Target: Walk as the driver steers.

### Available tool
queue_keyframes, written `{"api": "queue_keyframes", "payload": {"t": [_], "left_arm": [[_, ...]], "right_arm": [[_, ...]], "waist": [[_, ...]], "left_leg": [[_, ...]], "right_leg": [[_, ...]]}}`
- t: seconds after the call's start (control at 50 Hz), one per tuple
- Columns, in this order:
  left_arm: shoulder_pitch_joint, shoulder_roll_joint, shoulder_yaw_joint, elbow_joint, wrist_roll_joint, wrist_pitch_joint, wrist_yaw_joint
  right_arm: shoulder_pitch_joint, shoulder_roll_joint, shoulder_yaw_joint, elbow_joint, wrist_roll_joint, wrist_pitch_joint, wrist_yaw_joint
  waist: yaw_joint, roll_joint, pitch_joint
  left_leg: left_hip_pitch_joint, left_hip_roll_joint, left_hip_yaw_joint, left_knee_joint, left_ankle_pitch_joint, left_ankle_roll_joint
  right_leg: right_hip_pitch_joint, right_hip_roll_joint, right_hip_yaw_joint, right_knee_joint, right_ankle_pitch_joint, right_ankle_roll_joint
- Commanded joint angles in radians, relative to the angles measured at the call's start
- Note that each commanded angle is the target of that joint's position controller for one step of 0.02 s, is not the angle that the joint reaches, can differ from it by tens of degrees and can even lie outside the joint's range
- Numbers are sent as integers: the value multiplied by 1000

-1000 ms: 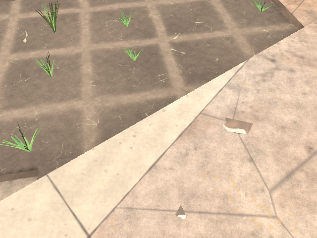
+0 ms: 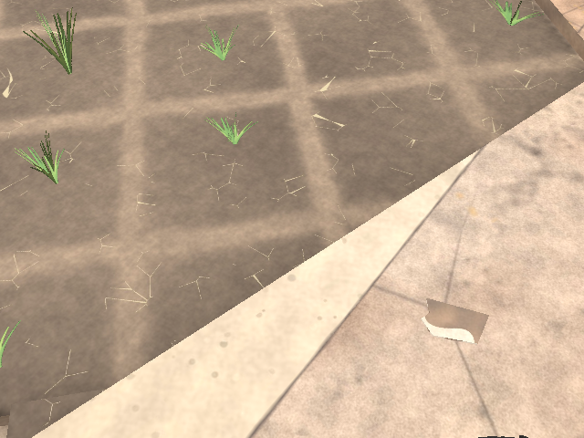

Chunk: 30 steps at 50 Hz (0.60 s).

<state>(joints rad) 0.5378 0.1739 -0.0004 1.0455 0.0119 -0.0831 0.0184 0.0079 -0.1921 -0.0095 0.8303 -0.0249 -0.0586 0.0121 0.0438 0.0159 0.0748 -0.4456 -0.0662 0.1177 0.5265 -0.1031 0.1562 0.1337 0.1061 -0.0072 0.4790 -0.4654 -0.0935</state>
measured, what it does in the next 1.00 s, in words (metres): walks ahead: right foot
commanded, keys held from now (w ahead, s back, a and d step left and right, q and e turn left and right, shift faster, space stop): w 1.00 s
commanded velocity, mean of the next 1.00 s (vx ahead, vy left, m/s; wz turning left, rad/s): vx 0.50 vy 0.00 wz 0.00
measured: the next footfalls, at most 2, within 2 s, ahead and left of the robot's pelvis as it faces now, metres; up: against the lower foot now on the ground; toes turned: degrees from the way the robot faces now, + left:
right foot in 0.54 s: +0.46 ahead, -0.11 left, +0.00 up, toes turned -2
left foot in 1.08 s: +0.73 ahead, +0.06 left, +0.00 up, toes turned +4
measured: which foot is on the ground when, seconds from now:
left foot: down 0.00-0.54, up 0.56-1.00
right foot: up 0.00-0.52, down 0.54-1.00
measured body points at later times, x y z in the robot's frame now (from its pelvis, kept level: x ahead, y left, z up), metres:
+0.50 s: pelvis +0.27 -0.02 +0.02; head +0.30 -0.02 +0.46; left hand +0.48 +0.19 -0.09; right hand +0.16 -0.24 -0.12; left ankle +0.12 +0.05 -0.71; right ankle +0.42 -0.12 -0.70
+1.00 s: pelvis +0.53 -0.04 +0.02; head +0.56 -0.03 +0.47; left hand +0.43 +0.19 -0.12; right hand +0.73 -0.25 -0.09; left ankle +0.70 +0.08 -0.68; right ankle +0.42 -0.11 -0.72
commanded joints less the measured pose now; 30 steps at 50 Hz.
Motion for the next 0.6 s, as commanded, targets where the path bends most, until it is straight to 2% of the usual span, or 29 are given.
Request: {"api": "queue_keyframes", "payload": {"t": [0.02, 0.04, 0.06, 0.08, 0.1, 0.12, 0.14, 0.16, 0.22, 0.26, 0.32, 0.4, 0.44, 0.48, 0.5, 0.52, 0.54, 0.56, 0.58, 0.6], "left_arm": [[100, 31, 12, -79, -14, -5, -9], [9, 133, 31, -83, 9, -2, -8], [-95, 154, 40, -119, 12, -7, -15], [-140, 150, 43, -127, 14, -8, -20], [-138, 133, 43, -122, 18, 2, -24], [-113, 101, 37, -117, 25, 16, -31], [-108, 77, 33, -114, 25, 25, -37], [-120, 69, 33, -120, 25, 31, -40], [-258, 84, 35, -168, 24, 42, -46], [-355, 90, 35, -197, 18, 44, -47], [-468, 76, 26, -228, 9, 43, -49], [-584, 79, 21, -260, 7, 40, -46], [-620, 85, 22, -277, 7, 34, -45], [-587, 96, 27, -276, 7, 24, -40], [-518, 109, 34, -256, 7, 19, -34], [-386, 126, 46, -212, 8, 11, -26], [-204, 163, 64, -153, 21, 1, -15], [-37, 259, 91, -125, 49, -4, -2], [-31, 295, 101, -119, 42, 7, -14], [-106, 232, 92, -117, 4, 15, -23]], "right_arm": [[473, -265, -82, 93, -31, 0, -17], [391, -213, -81, 90, 20, 4, -5], [284, -153, -65, 72, 26, 0, -2], [246, -104, -53, 73, 19, -9, 3], [252, -78, -43, 86, 13, -20, 1], [270, -61, -35, 106, 13, -29, -3], [297, -63, -33, 123, 14, -39, -5], [324, -79, -35, 139, 15, -47, -5], [381, -114, -37, 165, 17, -52, -3], [423, -112, -32, 176, 20, -49, -3], [489, -108, -25, 195, 20, -47, -7], [560, -114, -20, 219, 8, -40, -19], [572, -123, -21, 229, 0, -35, -24], [541, -136, -24, 231, -3, -33, -31], [522, -146, -26, 231, -3, -32, -35], [506, -155, -28, 232, 0, -30, -34], [485, -152, -26, 224, 8, -30, -32], [493, -98, -10, 181, 31, -36, -25], [598, -53, -10, 190, 44, -32, -20], [509, -138, -35, 186, 17, -27, -24]], "waist": [[-119, 180, -332], [-135, 35, -237], [-96, 20, -80], [-69, -28, -12], [-39, -39, 10], [-11, -23, 6], [-2, -15, 5], [3, -8, 7], [-14, 12, 37], [-40, 16, 44], [-79, 34, 35], [-120, 48, 37], [-122, 52, 43], [-84, 58, 29], [-50, 66, -3], [5, 63, -67], [81, 42, -159], [119, -79, -301], [65, -219, -386], [48, -74, -257]], "left_leg": [[794, 484, -785, -115, -53, 254], [661, 433, -796, -250, -305, 248], [492, 403, -657, -318, -373, 210], [368, 362, -572, -360, -283, 175], [291, 322, -486, -373, -170, 142], [236, 291, -419, -390, -111, 117], [214, 274, -373, -399, -44, 108], [205, 262, -334, -405, 15, 105], [225, 232, -257, -434, 92, 83], [268, 212, -222, -428, 183, 55], [334, 198, -187, -404, 292, 16], [488, 227, -189, -358, 385, 23], [559, 258, -196, -324, 446, 41], [586, 276, -183, -257, 603, 37], [580, 275, -172, -183, 736, 24], [566, 259, -156, -46, 811, 10], [445, 227, -126, 153, 697, -10], [169, 153, -76, 479, 308, -41], [-106, -18, -87, 769, -444, -65], [-186, 47, -183, 807, -368, -51]], "right_leg": [[-666, -4, 22, 948, -93, 10], [-756, -57, 86, 953, 17, -18], [-779, -107, 76, 893, 117, -23], [-738, -134, 72, 833, 158, -23], [-688, -158, 74, 788, 172, -14], [-632, -173, 68, 743, 180, 2], [-613, -178, 55, 715, 187, 13], [-622, -184, 41, 686, 201, 23], [-727, -216, 3, 569, 319, 48], [-773, -220, -20, 463, 403, 61], [-765, -197, -52, 314, 490, 68], [-787, -162, -72, 188, 473, 55], [-790, -148, -73, 146, 414, 38], [-707, -120, -80, 92, 331, 6], [-604, -88, -90, 65, 289, -13], [-455, -57, -98, 16, 293, -36], [-207, -90, -57, -27, 339, -71], [94, -346, 243, -36, 242, -147], [232, -552, 665, -144, 268, -273], [117, -490, 601, -183, 191, -241]]}}
Keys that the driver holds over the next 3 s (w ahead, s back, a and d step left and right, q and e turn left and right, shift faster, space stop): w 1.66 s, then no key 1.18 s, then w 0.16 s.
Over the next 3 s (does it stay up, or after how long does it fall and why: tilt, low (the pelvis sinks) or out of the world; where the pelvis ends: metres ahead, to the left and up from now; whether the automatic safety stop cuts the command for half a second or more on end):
stays up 1.21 -0.09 -0.07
